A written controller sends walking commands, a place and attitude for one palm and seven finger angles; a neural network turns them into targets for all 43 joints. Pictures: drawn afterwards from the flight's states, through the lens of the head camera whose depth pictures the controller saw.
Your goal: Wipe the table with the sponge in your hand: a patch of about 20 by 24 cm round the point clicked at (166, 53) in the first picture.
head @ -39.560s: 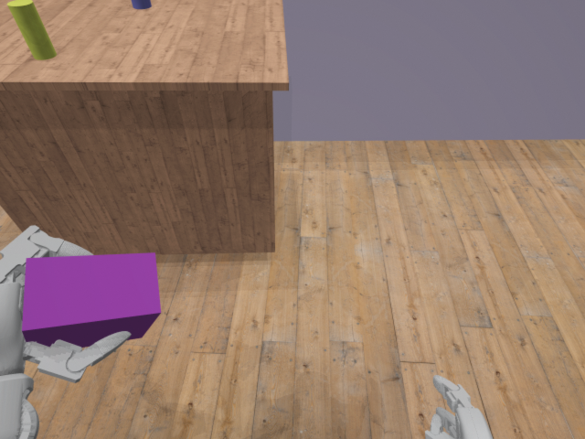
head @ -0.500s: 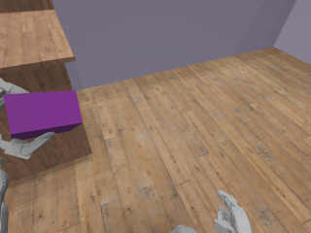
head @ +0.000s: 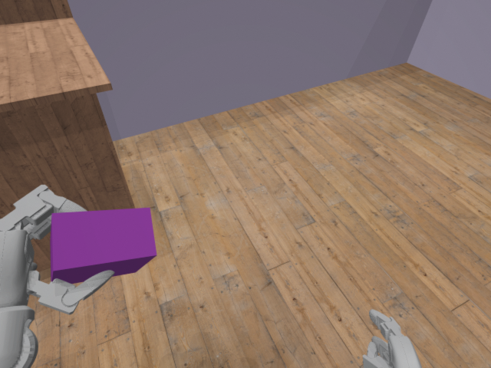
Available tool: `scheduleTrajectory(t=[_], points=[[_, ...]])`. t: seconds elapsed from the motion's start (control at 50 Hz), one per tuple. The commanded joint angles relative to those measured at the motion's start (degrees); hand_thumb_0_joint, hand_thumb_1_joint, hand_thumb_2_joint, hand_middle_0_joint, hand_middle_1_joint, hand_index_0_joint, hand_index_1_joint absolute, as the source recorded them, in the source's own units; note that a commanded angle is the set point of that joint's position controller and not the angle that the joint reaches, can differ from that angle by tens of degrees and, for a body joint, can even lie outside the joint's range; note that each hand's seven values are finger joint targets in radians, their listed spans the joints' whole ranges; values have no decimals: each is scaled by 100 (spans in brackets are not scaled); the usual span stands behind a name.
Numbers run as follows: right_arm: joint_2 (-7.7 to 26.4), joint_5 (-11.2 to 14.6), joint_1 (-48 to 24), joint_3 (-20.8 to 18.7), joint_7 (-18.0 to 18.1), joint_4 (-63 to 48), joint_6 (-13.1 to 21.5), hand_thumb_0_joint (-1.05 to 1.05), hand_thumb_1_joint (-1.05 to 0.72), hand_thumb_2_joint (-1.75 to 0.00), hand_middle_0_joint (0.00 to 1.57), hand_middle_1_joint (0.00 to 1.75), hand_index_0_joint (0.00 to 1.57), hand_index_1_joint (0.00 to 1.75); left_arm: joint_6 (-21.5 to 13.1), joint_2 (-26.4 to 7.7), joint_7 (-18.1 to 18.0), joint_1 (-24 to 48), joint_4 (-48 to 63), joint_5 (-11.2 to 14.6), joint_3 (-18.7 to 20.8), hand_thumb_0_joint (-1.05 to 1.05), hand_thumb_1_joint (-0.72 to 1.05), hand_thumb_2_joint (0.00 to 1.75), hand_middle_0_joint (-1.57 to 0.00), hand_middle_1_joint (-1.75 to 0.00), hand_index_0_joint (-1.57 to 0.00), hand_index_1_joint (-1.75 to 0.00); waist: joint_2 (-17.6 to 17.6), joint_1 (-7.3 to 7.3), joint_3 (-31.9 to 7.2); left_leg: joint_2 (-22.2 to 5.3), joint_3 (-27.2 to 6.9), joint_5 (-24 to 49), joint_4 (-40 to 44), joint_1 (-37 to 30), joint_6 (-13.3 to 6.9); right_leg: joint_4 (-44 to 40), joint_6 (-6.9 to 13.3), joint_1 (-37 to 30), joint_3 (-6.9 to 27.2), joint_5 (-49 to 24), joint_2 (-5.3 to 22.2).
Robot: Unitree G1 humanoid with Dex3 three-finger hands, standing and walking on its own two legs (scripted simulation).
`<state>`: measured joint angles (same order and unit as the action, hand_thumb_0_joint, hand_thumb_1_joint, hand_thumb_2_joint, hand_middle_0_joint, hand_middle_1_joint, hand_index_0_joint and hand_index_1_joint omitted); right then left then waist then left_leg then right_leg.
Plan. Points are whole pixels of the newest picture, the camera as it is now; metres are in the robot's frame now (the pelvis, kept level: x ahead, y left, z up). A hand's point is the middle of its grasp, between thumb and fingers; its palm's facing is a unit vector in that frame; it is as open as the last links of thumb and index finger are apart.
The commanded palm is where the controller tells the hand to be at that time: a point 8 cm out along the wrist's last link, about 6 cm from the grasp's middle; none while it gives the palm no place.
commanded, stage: bring the hand home and regain balance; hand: left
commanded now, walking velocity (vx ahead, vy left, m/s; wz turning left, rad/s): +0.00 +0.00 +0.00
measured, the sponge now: (114, 245) +0.24 +0.20 +0.14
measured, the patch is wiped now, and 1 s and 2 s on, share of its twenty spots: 1.00 1.00 1.00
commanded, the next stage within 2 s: come to a stop and stand still in 0.18 s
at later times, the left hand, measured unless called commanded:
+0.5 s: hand (30, 232) +0.23 +0.29 +0.17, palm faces +0.45 -0.81 -0.38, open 10.0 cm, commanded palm +0.17 +0.31 +0.18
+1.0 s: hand (44, 226) +0.25 +0.28 +0.17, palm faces +0.43 -0.79 -0.44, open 10.1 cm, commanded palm +0.19 +0.30 +0.18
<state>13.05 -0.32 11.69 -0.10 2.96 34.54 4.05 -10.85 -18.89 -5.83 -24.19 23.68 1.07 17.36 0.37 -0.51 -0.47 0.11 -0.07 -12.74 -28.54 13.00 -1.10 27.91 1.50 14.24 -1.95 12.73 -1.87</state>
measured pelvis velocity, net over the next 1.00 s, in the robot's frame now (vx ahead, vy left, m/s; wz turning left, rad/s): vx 0.04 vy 0.02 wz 0.04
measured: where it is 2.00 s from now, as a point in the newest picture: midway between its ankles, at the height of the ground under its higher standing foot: outside the picture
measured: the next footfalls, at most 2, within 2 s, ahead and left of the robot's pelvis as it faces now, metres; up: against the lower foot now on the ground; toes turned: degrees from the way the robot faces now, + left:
none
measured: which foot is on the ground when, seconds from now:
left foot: down 0.00-1.00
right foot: down 0.00-1.00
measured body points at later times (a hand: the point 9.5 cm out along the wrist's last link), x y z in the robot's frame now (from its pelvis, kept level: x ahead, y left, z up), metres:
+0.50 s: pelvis +0.02 +0.03 +0.00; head +0.02 +0.04 +0.45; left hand +0.20 +0.33 +0.19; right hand +0.19 -0.17 -0.08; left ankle +0.04 +0.11 -0.74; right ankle +0.05 -0.09 -0.74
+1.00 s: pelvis +0.04 +0.02 +0.01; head +0.06 +0.02 +0.46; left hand +0.22 +0.32 +0.19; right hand +0.26 -0.20 -0.06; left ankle +0.04 +0.11 -0.74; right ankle +0.05 -0.09 -0.74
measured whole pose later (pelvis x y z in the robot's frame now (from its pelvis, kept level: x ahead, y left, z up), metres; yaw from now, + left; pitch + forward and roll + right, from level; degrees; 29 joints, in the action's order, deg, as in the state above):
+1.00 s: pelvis +0.04 +0.02 +0.01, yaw +3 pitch +0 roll -1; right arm 12.4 0.0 8.9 0.2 3.6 31.0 1.2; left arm -7.8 -22.1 -6.1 -23.9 25.6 0.1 19.0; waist -0.9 3.1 0.7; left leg 1.2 -1.6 -13.1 -24.6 11.8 -1.8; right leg 19.2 0.8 9.8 0.6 9.8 -2.9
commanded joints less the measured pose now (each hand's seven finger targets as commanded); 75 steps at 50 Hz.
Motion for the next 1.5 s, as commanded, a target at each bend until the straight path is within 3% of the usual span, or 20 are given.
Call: scheduleTrajectory(t=[0.0, 0.08, 0.14, 0.18, 0.24, 0.32, 0.4, 0.5, 0.62, 0.78, 0.94, 0.96, 0.98, 1.0, 1.02, 1.08, 1.14, 1.22, 1.28, 1.48], points=[[456, 104, -751, -141, 49, -1039, 278, 0, -90, -90, 20, 30, 20, 30, -434, -1292, -227, 996, 1627, 68, 1076, 0, 10, 130, -120, -160, -120, -160, -1411, 183, -79, -934, -1201, -2825, 1767, 1623, -396, 417, -238, -1021, 234, 509, 46], [445, 95, -656, -175, 24, -987, 332, 0, -90, -90, 20, 30, 20, 30, -307, -1098, -148, 1097, 1139, 35, 860, 0, 10, 130, -120, -160, -120, -160, -473, 180, -101, -430, -561, -2333, 942, 1336, -183, -523, -164, -824, 620, 1137, 235], [439, 58, -617, -164, 4, -869, 327, 0, -90, -90, 20, 30, 20, 30, -274, -936, -98, 1103, 1122, 25, 602, 0, 10, 130, -120, -160, -120, -160, 431, 81, -91, 27, -272, -1118, -503, 333, -51, -1629, 179, 432, 1790, 2319, 952], [422, 55, -632, -122, 0, -757, 305, 0, -90, -90, 20, 30, 20, 30, -241, -918, -160, 1167, 1129, 37, 505, 0, 10, 130, -120, -160, -120, -160, 635, 53, -179, -1, -257, -719, -962, -42, -37, -1768, 373, 870, 1957, 2460, 1308], [454, 48, -685, -65, 41, -702, 288, 0, -90, -90, 20, 30, 20, 30, -231, -1025, -216, 1179, 1278, 71, 583, 0, 10, 130, -120, -160, -120, -160, 121, 67, -209, -85, -390, -960, -41, -328, -65, -1345, 203, 893, 1273, 2167, 956], [463, 78, -823, -23, 71, -853, 300, 0, -90, -90, 20, 30, 20, 30, -309, -1214, -258, 1266, 1677, 58, 857, 0, 10, 130, -120, -160, -120, -160, -1283, 150, 4, -848, -1652, -2744, 1967, 709, -211, -64, -185, -110, 432, 869, 94], [374, 81, -695, -66, 40, -898, 357, 0, -90, -90, 20, 30, 20, 30, -240, -1043, -235, 1062, 1524, 30, 752, 0, 10, 130, -120, -160, -120, -160, -877, 174, -213, -897, -1385, -1903, 1759, 550, -151, -229, -233, -554, 378, 72, 56], [421, 54, -619, -99, -37, -880, 359, 0, -90, -90, 20, 30, 20, 30, -257, -987, -224, 447, 1356, 81, 764, 0, 10, 130, -120, -160, -120, -160, -340, 196, -648, -615, -755, 514, 1042, 46, 80, -624, -97, -886, 509, -1018, 289], [445, 71, -696, -126, -13, -958, 170, 0, -90, -90, 20, 30, 20, 30, -246, -1195, -240, 75, 1625, 147, 961, 0, 10, 130, -120, -160, -120, -160, -482, 191, -1171, -538, -493, 2970, 386, -667, 241, -452, -48, -962, 522, -2671, 395], [457, 100, -782, -117, 89, -1122, -64, 0, -90, -90, 20, 30, 20, 30, -233, -1173, -299, -86, 1764, 212, 941, 0, 10, 130, -120, -160, -120, -160, -384, 181, -1260, -413, -435, 2544, 375, -657, 119, -577, -75, -1120, 673, -2974, 482], [494, 104, -828, -89, 156, -1130, -133, 0, -90, -90, 20, 30, 20, 30, -92, -1009, -313, 293, 1442, 187, 642, 0, 10, 130, -120, -160, -120, -160, -220, 157, -794, -278, -436, 1178, 770, -534, 20, -1107, -125, -834, 747, -1741, 468], [709, -123, 402, -143, 33, -1064, 369, 0, -90, -90, 20, 30, 20, 30, -784, -6117, -267, 6677, 3006, -820, 4143, 0, 10, 130, -120, -160, -120, -160, 702, 36, 880, -511, -119, 1593, 56, 629, -166, -1500, -680, 546, 721, -1751, 509], [33, 126, -489, 65, -43, -732, 390, 0, -90, -90, 20, 30, 20, 30, -464, -2202, 16, 3165, -792, -172, 1820, 0, 10, 130, -120, -160, -120, -160, 533, 222, -698, -154, -255, 1886, 349, -343, -197, -1026, -10, -35, 720, -1549, 725], [604, 127, -263, -333, -65, -1030, 558, 0, -90, -90, 20, 30, 20, 30, -423, -1469, 125, 1600, -1002, -25, 1234, 0, 10, 130, -120, -160, -120, -160, -156, 464, -563, -205, -80, 1777, 145, -698, -12, -1072, -87, -222, 1447, -2505, 621], [534, 220, -300, -327, -229, -1058, 602, 0, -90, -90, 20, 30, 20, 30, -482, -608, 188, 1044, -744, 141, 487, 0, 10, 130, -120, -160, -120, -160, -906, 321, -1017, -300, 23, 1863, 263, -668, 26, -618, -45, -860, 1189, -2794, 731], [587, 182, -400, -278, -419, -1255, 693, 0, -90, -90, 20, 30, 20, 30, -642, -873, 63, 672, 1143, 175, 309, 0, 10, 130, -120, -160, -120, -160, -362, 379, -1095, -429, -257, 1424, 461, -210, -48, -442, -136, -1129, 918, -1741, 580], [578, 137, -445, -227, -369, -1292, 753, 0, -90, -90, 20, 30, 20, 30, -645, -1289, -71, 322, 1419, 168, 811, 0, 10, 130, -120, -160, -120, -160, 136, 362, -828, -391, -383, 294, 771, 204, -63, -575, -106, -977, 828, -644, 459], [586, 85, -515, -167, -180, -1309, 780, 0, -90, -90, 20, 30, 20, 30, -804, -1877, -138, 690, 1524, 168, 1578, 0, 10, 130, -120, -160, -120, -160, -187, 276, -435, -330, -553, -894, 1050, 597, -126, -868, -98, -716, 903, 429, 389], [534, 93, -431, -124, -129, -1257, 853, 0, -90, -90, 20, 30, 20, 30, -904, -1478, -80, 828, 1230, 157, 1284, 0, 10, 130, -120, -160, -120, -160, -632, 237, -274, -401, -668, -1513, 1280, 894, -183, -729, -101, -871, 788, 520, 332], [585, 83, -273, -120, -210, -1011, 1020, 0, -90, -90, 20, 30, 20, 30, -831, -856, -73, 1036, 1021, -51, 508, 0, 10, 130, -120, -160, -120, -160, -451, 227, -133, -458, -728, -1549, 1516, 995, -126, -587, -165, -1045, 536, 39, 195]])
